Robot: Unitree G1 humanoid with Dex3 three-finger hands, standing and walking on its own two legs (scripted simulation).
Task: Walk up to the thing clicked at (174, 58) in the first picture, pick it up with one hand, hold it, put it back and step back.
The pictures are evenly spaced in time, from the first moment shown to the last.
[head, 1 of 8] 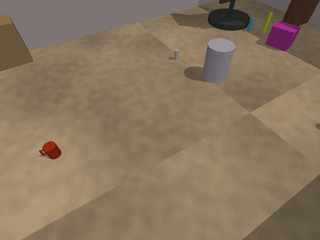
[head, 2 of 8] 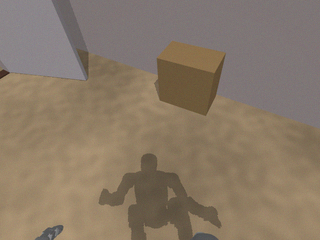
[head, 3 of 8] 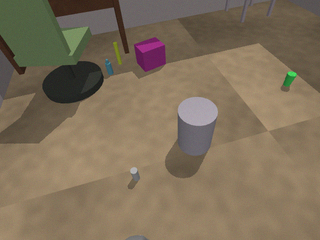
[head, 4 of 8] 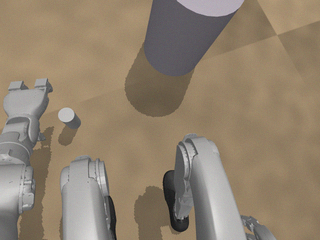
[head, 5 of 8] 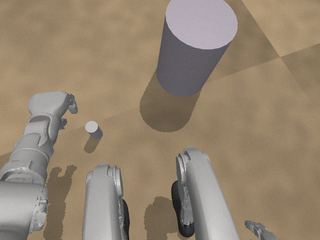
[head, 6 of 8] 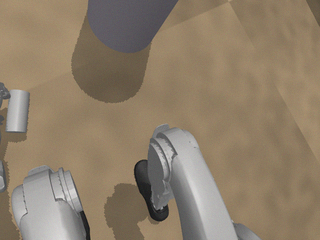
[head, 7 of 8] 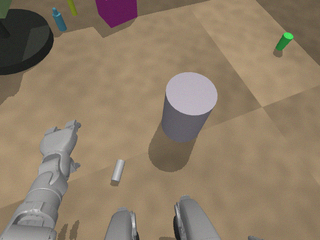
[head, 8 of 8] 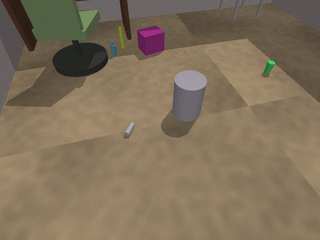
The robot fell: no
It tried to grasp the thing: yes
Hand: left
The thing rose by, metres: 0.00
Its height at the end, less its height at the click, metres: -0.03
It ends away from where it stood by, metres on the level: 0.08
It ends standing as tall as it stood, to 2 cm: no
